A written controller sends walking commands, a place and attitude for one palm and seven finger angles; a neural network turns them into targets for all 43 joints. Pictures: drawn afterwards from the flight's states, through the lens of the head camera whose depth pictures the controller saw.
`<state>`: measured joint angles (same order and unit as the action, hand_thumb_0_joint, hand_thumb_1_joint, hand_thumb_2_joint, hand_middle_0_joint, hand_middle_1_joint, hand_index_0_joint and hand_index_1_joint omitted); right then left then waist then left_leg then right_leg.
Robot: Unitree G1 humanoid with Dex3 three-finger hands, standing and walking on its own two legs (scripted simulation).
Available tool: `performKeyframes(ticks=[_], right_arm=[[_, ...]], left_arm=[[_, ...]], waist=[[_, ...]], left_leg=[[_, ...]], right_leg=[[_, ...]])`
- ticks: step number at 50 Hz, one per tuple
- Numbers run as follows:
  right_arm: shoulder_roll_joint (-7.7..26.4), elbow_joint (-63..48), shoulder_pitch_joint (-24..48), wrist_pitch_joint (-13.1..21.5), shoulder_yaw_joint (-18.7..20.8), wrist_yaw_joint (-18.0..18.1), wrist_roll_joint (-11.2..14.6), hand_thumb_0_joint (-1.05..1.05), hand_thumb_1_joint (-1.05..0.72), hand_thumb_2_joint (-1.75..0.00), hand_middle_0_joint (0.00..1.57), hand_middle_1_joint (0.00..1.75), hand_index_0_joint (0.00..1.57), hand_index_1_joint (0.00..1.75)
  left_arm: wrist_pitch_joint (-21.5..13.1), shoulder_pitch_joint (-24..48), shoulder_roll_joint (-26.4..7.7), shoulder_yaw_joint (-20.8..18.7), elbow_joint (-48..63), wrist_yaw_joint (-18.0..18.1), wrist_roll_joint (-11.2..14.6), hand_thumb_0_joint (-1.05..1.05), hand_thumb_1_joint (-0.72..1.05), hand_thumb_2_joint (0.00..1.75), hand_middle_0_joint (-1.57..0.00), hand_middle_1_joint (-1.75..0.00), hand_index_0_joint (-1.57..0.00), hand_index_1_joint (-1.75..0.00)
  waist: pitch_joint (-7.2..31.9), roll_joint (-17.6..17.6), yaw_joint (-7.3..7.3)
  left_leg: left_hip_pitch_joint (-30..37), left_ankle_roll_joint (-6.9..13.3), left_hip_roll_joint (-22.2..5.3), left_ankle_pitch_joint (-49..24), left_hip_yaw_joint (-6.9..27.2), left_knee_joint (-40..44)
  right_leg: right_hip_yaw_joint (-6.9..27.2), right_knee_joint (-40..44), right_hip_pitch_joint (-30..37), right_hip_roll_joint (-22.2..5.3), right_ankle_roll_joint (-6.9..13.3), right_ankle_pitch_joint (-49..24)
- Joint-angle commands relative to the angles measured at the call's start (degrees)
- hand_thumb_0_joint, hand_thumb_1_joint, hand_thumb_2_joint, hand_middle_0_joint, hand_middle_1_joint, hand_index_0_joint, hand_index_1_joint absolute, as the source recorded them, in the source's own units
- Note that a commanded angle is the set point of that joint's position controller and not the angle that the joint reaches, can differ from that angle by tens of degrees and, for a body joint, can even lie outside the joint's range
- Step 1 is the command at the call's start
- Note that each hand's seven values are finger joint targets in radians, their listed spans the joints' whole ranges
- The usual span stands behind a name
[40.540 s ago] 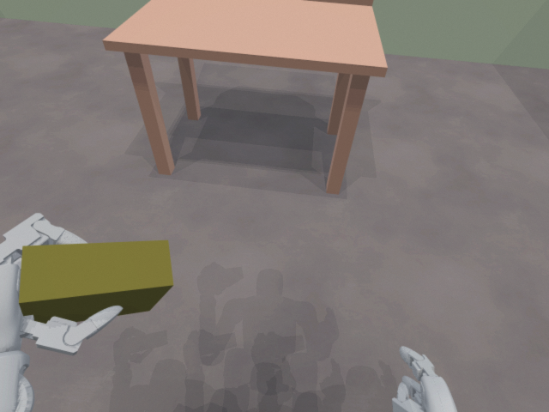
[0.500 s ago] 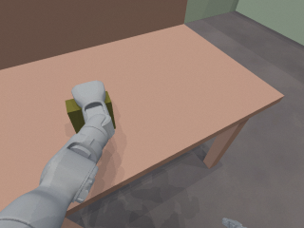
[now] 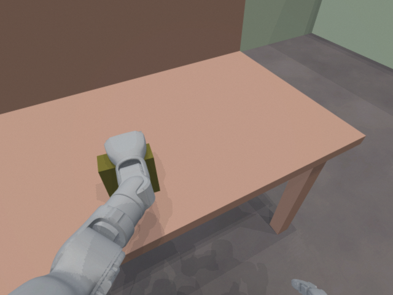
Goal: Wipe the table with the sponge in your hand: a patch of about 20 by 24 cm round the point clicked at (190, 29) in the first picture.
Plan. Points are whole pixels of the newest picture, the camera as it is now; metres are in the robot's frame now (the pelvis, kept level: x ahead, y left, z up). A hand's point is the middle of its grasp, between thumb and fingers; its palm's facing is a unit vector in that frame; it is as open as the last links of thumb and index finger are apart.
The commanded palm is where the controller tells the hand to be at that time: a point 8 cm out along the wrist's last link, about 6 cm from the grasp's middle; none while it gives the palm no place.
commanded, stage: wipe back along the third lane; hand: left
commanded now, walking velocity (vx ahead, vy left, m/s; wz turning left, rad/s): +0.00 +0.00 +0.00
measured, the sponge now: (132, 180) +0.39 +0.19 -0.01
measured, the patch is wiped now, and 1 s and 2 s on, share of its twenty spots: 0.95 0.95 0.95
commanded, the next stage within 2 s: slide back across to the middle lane in 0.38 s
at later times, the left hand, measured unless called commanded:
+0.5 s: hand (140, 179) +0.36 +0.15 +0.05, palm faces -0.02 -0.05 -1.00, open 9.7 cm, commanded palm +0.32 +0.13 +0.09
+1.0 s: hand (121, 193) +0.32 +0.18 +0.05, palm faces -0.02 -0.10 -0.99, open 9.6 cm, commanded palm +0.29 +0.18 +0.10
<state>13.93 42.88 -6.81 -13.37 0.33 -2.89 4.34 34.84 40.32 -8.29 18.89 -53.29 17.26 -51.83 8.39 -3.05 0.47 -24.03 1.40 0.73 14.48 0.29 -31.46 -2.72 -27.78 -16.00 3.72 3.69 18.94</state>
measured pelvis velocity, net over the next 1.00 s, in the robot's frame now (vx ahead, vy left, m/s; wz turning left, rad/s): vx -0.02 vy -0.02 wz -0.02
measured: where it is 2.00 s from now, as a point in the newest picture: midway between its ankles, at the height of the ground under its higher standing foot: outside the picture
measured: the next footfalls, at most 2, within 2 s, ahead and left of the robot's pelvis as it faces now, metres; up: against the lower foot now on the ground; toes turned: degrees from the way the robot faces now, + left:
none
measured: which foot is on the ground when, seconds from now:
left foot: down 0.00-1.00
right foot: down 0.00-1.00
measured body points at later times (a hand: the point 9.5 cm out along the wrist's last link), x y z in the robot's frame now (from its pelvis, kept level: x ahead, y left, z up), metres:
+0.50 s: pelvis -0.01 -0.01 +0.00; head -0.03 -0.04 +0.45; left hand +0.35 +0.15 +0.10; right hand +0.18 -0.23 -0.11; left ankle +0.01 +0.10 -0.73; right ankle -0.06 -0.08 -0.73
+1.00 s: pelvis -0.02 -0.02 +0.00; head -0.05 -0.06 +0.45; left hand +0.31 +0.18 +0.10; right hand +0.20 -0.25 -0.09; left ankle +0.01 +0.10 -0.73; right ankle -0.06 -0.08 -0.73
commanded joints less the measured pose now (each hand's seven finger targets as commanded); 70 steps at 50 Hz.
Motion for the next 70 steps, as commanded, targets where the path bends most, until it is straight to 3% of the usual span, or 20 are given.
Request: performKeyframes(ticks=[1,8,9,11,16,18,22,24,28,33,37,42,47,48,52,53,58,66,68,70], right_arm=[[6.3,-8.0,7.9,1.8,1.9,0.0,0.4,0.00,-0.90,-0.90,0.20,0.30,0.20,0.30],[5.8,-9.8,11.1,1.4,1.7,-0.3,0.6,0.00,-0.90,-0.90,0.20,0.30,0.20,0.30],[6.1,-9.4,11.1,1.3,1.6,-0.2,0.6,0.00,-0.90,-0.90,0.20,0.30,0.20,0.30],[6.0,-9.4,11.7,1.0,1.3,-0.1,0.7,0.00,-0.90,-0.90,0.20,0.30,0.20,0.30],[5.8,-9.9,12.5,0.9,1.2,-0.2,0.6,0.00,-0.90,-0.90,0.20,0.30,0.20,0.30],[5.4,-10.8,13.3,0.8,1.2,-0.3,0.9,0.00,-0.90,-0.90,0.20,0.30,0.20,0.30],[5.7,-11.8,14.0,0.6,1.4,-0.8,0.9,0.00,-0.90,-0.90,0.20,0.30,0.20,0.30],[5.8,-11.5,14.3,0.5,1.2,-0.6,1.1,0.00,-0.90,-0.90,0.20,0.30,0.20,0.30],[5.5,-12.4,16.1,1.2,1.1,-0.3,1.1,0.00,-0.90,-0.90,0.20,0.30,0.20,0.30],[5.6,-13.2,17.4,2.0,0.8,0.4,1.0,0.00,-0.90,-0.90,0.20,0.30,0.20,0.30],[5.9,-12.5,17.6,2.5,0.6,1.2,1.2,0.00,-0.90,-0.90,0.20,0.30,0.20,0.30],[6.2,-13.5,17.5,3.4,0.7,1.6,1.2,0.00,-0.90,-0.90,0.20,0.30,0.20,0.30],[6.3,-13.8,17.0,4.0,0.7,2.1,1.0,0.00,-0.90,-0.90,0.20,0.30,0.20,0.30],[6.6,-14.0,17.6,4.0,0.7,2.2,1.0,0.00,-0.90,-0.90,0.20,0.30,0.20,0.30],[6.5,-13.9,16.9,4.5,0.6,2.5,1.0,0.00,-0.90,-0.90,0.20,0.30,0.20,0.30],[6.8,-14.0,17.5,4.5,0.7,2.6,0.8,0.00,-0.90,-0.90,0.20,0.30,0.20,0.30],[7.0,-13.9,17.4,4.9,0.6,3.1,0.7,0.00,-0.90,-0.90,0.20,0.30,0.20,0.30],[7.5,-12.2,14.3,5.7,0.5,4.4,1.1,0.00,-0.90,-0.90,0.20,0.30,0.20,0.30],[7.6,-12.1,13.9,6.2,0.6,4.6,1.0,0.00,-0.90,-0.90,0.20,0.30,0.20,0.30],[7.5,-11.4,12.1,6.5,0.8,4.9,0.9,0.00,-0.90,-0.90,0.20,0.30,0.20,0.30]], left_arm=[[-0.3,14.8,0.6,2.0,6.8,-1.4,-0.6,0.00,0.10,1.30,-1.20,-1.60,-1.20,-1.60],[0.2,10.9,1.0,1.8,10.5,-1.4,0.6,0.00,0.10,1.30,-1.20,-1.60,-1.20,-1.60],[0.4,11.7,0.3,2.1,10.3,-1.1,0.2,0.00,0.10,1.30,-1.20,-1.60,-1.20,-1.60],[1.3,11.6,-0.3,1.9,9.6,-1.0,-0.6,0.00,0.10,1.30,-1.20,-1.60,-1.20,-1.60],[1.8,8.8,-0.4,2.0,11.1,-1.4,-0.6,0.00,0.10,1.30,-1.20,-1.60,-1.20,-1.60],[1.5,8.6,1.4,3.1,13.1,-1.9,-0.5,0.00,0.10,1.30,-1.20,-1.60,-1.20,-1.60],[1.9,3.3,2.3,4.6,15.7,-2.2,0.0,0.00,0.10,1.30,-1.20,-1.60,-1.20,-1.60],[2.0,5.4,1.0,3.8,15.3,-2.1,-0.2,0.00,0.10,1.30,-1.20,-1.60,-1.20,-1.60],[1.7,5.6,-2.6,0.9,21.7,-2.0,-0.1,0.00,0.10,1.30,-1.20,-1.60,-1.20,-1.60],[1.3,0.5,-8.7,-4.1,27.1,-2.2,0.0,0.00,0.10,1.30,-1.20,-1.60,-1.20,-1.60],[2.2,1.0,-9.3,-3.1,27.4,-3.2,-2.2,0.00,0.10,1.30,-1.20,-1.60,-1.20,-1.60],[1.4,-1.7,-11.0,-3.9,31.1,-5.1,-2.6,0.00,0.10,1.30,-1.20,-1.60,-1.20,-1.60],[-0.7,-5.3,-12.0,-5.1,33.3,-6.2,-2.6,0.00,0.10,1.30,-1.20,-1.60,-1.20,-1.60],[-1.0,-6.3,-15.0,-8.0,33.8,-6.2,-2.7,0.00,0.10,1.30,-1.20,-1.60,-1.20,-1.60],[-1.8,-6.9,-13.9,-6.8,34.9,-6.4,-3.1,0.00,0.10,1.30,-1.20,-1.60,-1.20,-1.60],[-2.0,-8.2,-17.2,-10.0,35.2,-6.4,-3.0,0.00,0.10,1.30,-1.20,-1.60,-1.20,-1.60],[-2.6,-10.9,-19.5,-12.0,36.2,-6.7,-3.1,0.00,0.10,1.30,-1.20,-1.60,-1.20,-1.60],[-4.2,-4.2,-19.6,-10.1,30.7,-8.7,-3.2,0.00,0.10,1.30,-1.20,-1.60,-1.20,-1.60],[-5.9,-2.5,-20.6,-11.5,31.3,-8.9,-3.1,0.00,0.10,1.30,-1.20,-1.60,-1.20,-1.60],[-7.7,-1.3,-19.5,-10.3,29.0,-8.7,-3.8,0.00,0.10,1.30,-1.20,-1.60,-1.20,-1.60]], waist=[[13.1,5.0,0.65],[12.4,9.1,-0.69],[10.8,9.0,0.08],[8.7,7.8,-0.19],[11.2,6.5,-1.30],[12.2,7.3,-1.47],[11.2,8.2,-1.89],[8.8,8.6,-1.25],[11.6,6.3,-3.13],[11.5,7.9,-4.49],[6.9,7.3,-3.51],[8.9,5.2,-3.77],[8.9,5.9,-3.75],[8.7,4.9,-4.41],[7.5,5.5,-3.72],[7.6,5.3,-4.54],[7.5,5.4,-4.88],[3.3,5.9,-2.02],[6.1,4.6,-2.58],[6.8,4.7,-1.69]], left_leg=[[11.2,1.3,0.7,-16.9,-0.2,0.4],[10.0,1.3,1.0,-16.3,-0.5,0.9],[10.1,1.3,1.1,-15.2,-0.7,1.0],[9.4,1.1,1.1,-13.1,-0.6,1.7],[10.4,1.1,1.4,-14.2,-1.0,1.3],[10.5,1.2,1.3,-15.1,-0.8,1.3],[10.5,1.3,1.5,-14.8,-1.1,1.3],[9.9,1.2,1.4,-12.8,-0.9,1.8],[11.5,1.3,1.5,-14.1,-0.8,2.4],[11.1,1.3,1.7,-14.1,-1.2,3.4],[11.5,1.3,1.7,-12.0,-1.5,4.2],[12.9,1.5,2.1,-13.0,-1.4,3.9],[13.0,1.6,2.2,-12.9,-1.5,3.8],[12.8,1.4,2.2,-13.0,-1.0,4.1],[12.7,1.6,2.3,-12.9,-1.4,3.8],[12.5,1.5,2.2,-12.7,-1.0,4.2],[12.2,1.5,2.5,-12.9,-1.1,4.1],[10.8,1.9,2.2,-9.2,-0.8,4.1],[11.7,1.9,2.3,-10.4,-0.4,4.0],[11.6,2.1,2.2,-10.2,-0.4,3.1]], right_leg=[[2.0,2.0,2.6,-1.3,-0.1,-29.5],[2.3,2.2,5.1,-1.7,-0.4,-31.5],[2.6,2.4,4.2,-1.7,-0.5,-30.4],[2.5,2.9,3.0,-1.8,-0.3,-27.2],[3.1,2.6,4.9,-2.0,-0.1,-28.7],[2.9,2.3,5.4,-1.8,0.0,-29.5],[3.1,2.4,6.2,-2.0,-0.1,-30.5],[3.4,2.9,4.5,-2.0,-0.3,-27.4],[3.8,3.1,6.7,-1.8,0.1,-27.7],[4.9,3.6,10.0,-2.1,-0.3,-29.8],[5.3,4.7,7.3,-1.9,-0.4,-25.6],[5.9,4.6,8.5,-1.9,-0.2,-26.7],[6.4,4.8,8.9,-1.9,-0.4,-27.8],[7.4,5.1,8.8,-1.7,0.0,-27.4],[6.8,4.8,8.5,-1.9,-0.4,-28.6],[8.0,5.4,8.8,-1.8,-0.2,-28.0],[8.7,5.1,9.8,-1.9,-0.4,-29.9],[7.7,6.3,5.4,-1.8,-0.8,-22.0],[7.9,6.1,6.0,-1.8,-0.6,-23.2],[7.1,5.4,5.1,-1.9,-0.7,-23.1]])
